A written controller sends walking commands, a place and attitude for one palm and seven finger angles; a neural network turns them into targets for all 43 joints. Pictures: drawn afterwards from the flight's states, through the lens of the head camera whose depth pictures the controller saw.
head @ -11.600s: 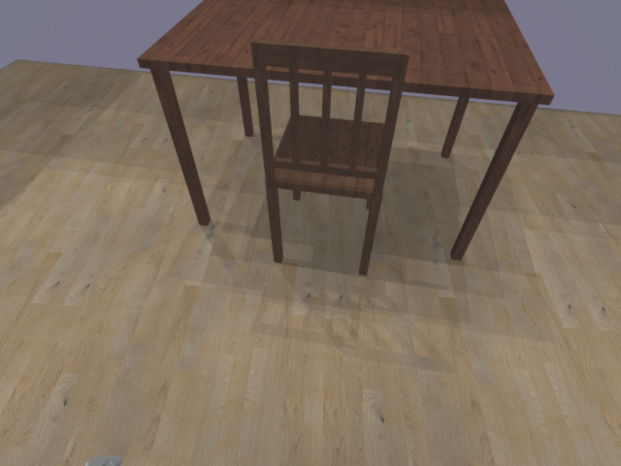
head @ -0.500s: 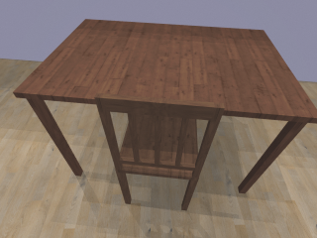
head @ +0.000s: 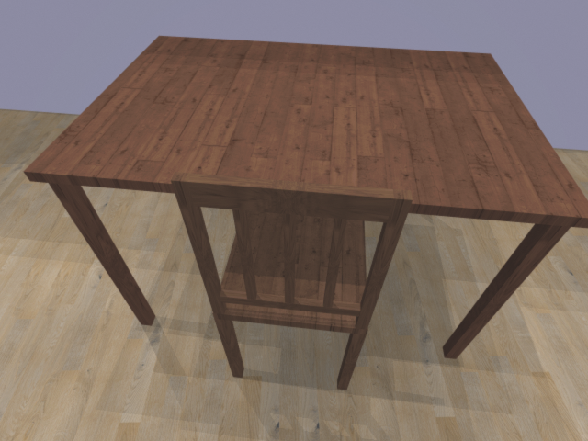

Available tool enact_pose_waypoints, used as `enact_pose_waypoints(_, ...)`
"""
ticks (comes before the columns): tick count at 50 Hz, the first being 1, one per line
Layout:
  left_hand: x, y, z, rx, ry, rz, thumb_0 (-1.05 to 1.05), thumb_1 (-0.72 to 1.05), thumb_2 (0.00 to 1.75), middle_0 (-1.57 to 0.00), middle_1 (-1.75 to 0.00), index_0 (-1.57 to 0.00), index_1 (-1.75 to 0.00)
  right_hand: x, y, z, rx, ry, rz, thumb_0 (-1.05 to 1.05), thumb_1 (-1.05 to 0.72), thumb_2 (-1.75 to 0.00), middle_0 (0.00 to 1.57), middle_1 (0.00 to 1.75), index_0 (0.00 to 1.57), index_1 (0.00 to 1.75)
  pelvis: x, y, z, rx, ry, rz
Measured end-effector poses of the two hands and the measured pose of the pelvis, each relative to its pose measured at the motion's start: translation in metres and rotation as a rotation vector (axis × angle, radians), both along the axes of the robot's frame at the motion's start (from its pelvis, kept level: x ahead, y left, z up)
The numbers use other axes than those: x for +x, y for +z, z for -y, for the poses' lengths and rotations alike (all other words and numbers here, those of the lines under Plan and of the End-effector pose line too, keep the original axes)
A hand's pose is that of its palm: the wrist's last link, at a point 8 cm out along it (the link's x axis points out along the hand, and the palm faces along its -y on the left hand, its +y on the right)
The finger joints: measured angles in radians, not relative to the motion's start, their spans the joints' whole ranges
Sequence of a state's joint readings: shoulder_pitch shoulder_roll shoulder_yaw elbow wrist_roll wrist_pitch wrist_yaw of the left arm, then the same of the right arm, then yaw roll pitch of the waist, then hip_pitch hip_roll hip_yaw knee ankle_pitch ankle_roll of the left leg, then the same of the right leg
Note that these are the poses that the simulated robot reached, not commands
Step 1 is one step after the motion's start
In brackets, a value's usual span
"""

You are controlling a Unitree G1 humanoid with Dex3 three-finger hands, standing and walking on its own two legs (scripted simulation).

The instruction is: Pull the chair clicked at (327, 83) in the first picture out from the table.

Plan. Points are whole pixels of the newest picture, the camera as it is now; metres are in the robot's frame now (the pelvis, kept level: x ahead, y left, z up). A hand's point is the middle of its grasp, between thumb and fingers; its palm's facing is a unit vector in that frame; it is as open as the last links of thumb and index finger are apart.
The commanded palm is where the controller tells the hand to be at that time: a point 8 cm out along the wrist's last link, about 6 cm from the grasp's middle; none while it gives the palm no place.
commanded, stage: look again from close up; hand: left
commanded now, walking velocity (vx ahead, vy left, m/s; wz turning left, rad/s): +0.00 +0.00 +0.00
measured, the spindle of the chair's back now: (289, 261) +0.47 +0.05 -0.10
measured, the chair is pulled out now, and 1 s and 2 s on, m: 0.00 0.00 0.00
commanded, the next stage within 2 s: raise the hand toward the chair's back in 0.40 s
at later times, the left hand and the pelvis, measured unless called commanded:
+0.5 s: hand out of the picture -0.06 +0.14 -0.17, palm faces +0.07 -0.99 -0.16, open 7.4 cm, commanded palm +0.09 +0.19 -0.08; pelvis +0.00 -0.01 +0.00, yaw +0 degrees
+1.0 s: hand out of the picture +0.13 +0.14 -0.08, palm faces -0.02 -1.00 +0.00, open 9.8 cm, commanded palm +0.12 +0.20 -0.06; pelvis -0.05 -0.01 -0.10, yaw -1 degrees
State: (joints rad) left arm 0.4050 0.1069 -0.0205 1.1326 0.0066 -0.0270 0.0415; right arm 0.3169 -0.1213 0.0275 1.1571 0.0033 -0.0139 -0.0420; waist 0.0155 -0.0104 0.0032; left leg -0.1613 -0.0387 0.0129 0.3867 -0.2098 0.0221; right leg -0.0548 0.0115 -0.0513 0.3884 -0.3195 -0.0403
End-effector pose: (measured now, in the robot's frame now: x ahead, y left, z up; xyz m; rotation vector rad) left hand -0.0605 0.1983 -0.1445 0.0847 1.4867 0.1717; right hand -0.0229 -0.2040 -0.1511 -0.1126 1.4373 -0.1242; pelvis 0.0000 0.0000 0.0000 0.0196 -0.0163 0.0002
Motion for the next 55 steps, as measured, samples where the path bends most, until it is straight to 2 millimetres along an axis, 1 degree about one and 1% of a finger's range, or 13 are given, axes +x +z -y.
enact_pose_waypoints(26, 0.001, -0.001, 0.012, -0.006, 0.001, -0.008, 0.00, 0.91, 0.90, -0.20, -0.30, -0.19, -0.30, 0.008, -0.001, 0.012, -0.005, 0.010, -0.006, 0.01, -0.92, -0.90, 0.20, 0.30, 0.20, 0.30, 0.004, -0.002, 0.010, 0.000, 0.010, -0.008)
enact_pose_waypoints(28, 0.031, 0.011, 0.005, 0.006, 0.047, 0.141, 0.01, 0.91, 0.89, -0.20, -0.30, -0.20, -0.30, 0.015, 0.002, 0.021, -0.027, 0.012, 0.071, 0.02, -0.93, -0.90, 0.20, 0.30, 0.20, 0.30, -0.002, -0.003, 0.009, -0.004, 0.009, -0.010)
enact_pose_waypoints(30, 0.061, 0.033, -0.020, 0.096, 0.030, 0.286, 0.06, 0.97, 0.89, -0.20, -0.30, -0.20, -0.30, 0.029, 0.008, 0.035, -0.055, 0.007, 0.196, 0.03, -0.93, -0.90, 0.21, 0.30, 0.20, 0.30, -0.008, -0.005, 0.010, -0.004, -0.001, -0.019)
enact_pose_waypoints(33, 0.122, 0.066, -0.036, 0.134, -0.034, 0.580, 0.07, 0.96, 0.88, -0.19, -0.29, -0.19, -0.29, 0.056, 0.017, 0.057, -0.115, 0.033, 0.382, 0.03, -0.93, -0.90, 0.21, 0.30, 0.20, 0.30, -0.019, -0.012, 0.010, -0.007, 0.013, -0.070)
enact_pose_waypoints(35, 0.167, 0.086, -0.031, 0.120, -0.100, 0.806, 0.06, 0.93, 0.86, -0.18, -0.28, -0.18, -0.29, 0.076, 0.022, 0.071, -0.157, 0.071, 0.501, 0.03, -0.92, -0.90, 0.21, 0.30, 0.20, 0.30, -0.026, -0.020, 0.009, -0.010, 0.023, -0.122)
enact_pose_waypoints(37, 0.205, 0.104, -0.017, 0.068, -0.148, 1.035, 0.05, 0.88, 0.85, -0.18, -0.28, -0.18, -0.28, 0.097, 0.027, 0.082, -0.188, 0.096, 0.608, 0.02, -0.92, -0.90, 0.20, 0.30, 0.20, 0.30, -0.032, -0.031, 0.008, -0.008, 0.020, -0.169)
enact_pose_waypoints(40, 0.234, 0.120, 0.009, -0.088, -0.176, 1.334, 0.03, 0.80, 0.83, -0.17, -0.27, -0.17, -0.27, 0.129, 0.033, 0.088, -0.208, 0.110, 0.739, 0.02, -0.91, -0.90, 0.20, 0.30, 0.20, 0.30, -0.038, -0.050, 0.008, 0.001, -0.002, -0.221)
enact_pose_waypoints(42, 0.234, 0.120, 0.022, -0.179, -0.203, 1.470, 0.02, 0.74, 0.81, -0.17, -0.26, -0.17, -0.27, 0.148, 0.036, 0.087, -0.204, 0.116, 0.809, 0.02, -0.91, -0.90, 0.20, 0.30, 0.20, 0.30, -0.042, -0.063, 0.008, 0.007, -0.021, -0.242)
enact_pose_waypoints(44, 0.225, 0.111, 0.026, -0.210, -0.234, 1.510, 0.02, 0.69, 0.79, -0.17, -0.26, -0.17, -0.26, 0.165, 0.036, 0.081, -0.190, 0.123, 0.864, 0.02, -0.91, -0.90, 0.20, 0.30, 0.20, 0.30, -0.046, -0.076, 0.008, 0.011, -0.030, -0.251)
enact_pose_waypoints(48, 0.192, 0.078, 0.014, -0.163, -0.222, 1.386, 0.01, 0.58, 0.75, -0.17, -0.24, -0.16, -0.25, 0.192, 0.028, 0.057, -0.136, 0.151, 0.931, 0.02, -0.91, -0.90, 0.20, 0.30, 0.20, 0.30, -0.052, -0.096, 0.006, 0.004, -0.025, -0.260)
enact_pose_waypoints(50, 0.175, 0.068, 0.003, -0.111, -0.184, 1.330, 0.01, 0.53, 0.73, -0.16, -0.24, -0.16, -0.24, 0.199, 0.020, 0.042, -0.102, 0.176, 0.942, 0.01, -0.91, -0.90, 0.20, 0.30, 0.20, 0.30, -0.055, -0.103, 0.005, -0.009, -0.016, -0.266)
enact_pose_waypoints(52, 0.164, 0.068, -0.008, -0.061, -0.163, 1.326, 0.01, 0.48, 0.71, -0.16, -0.23, -0.16, -0.23, 0.200, 0.010, 0.025, -0.071, 0.208, 0.934, 0.01, -0.91, -0.90, 0.20, 0.30, 0.20, 0.30, -0.057, -0.108, 0.004, -0.025, -0.006, -0.274)
enact_pose_waypoints(55, 0.163, 0.077, -0.017, -0.032, -0.175, 1.396, 0.01, 0.40, 0.68, -0.15, -0.22, -0.15, -0.22, 0.192, -0.010, 0.003, -0.025, 0.246, 0.891, 0.01, -0.90, -0.90, 0.20, 0.30, 0.20, 0.30, -0.062, -0.114, 0.002, -0.049, 0.010, -0.283)
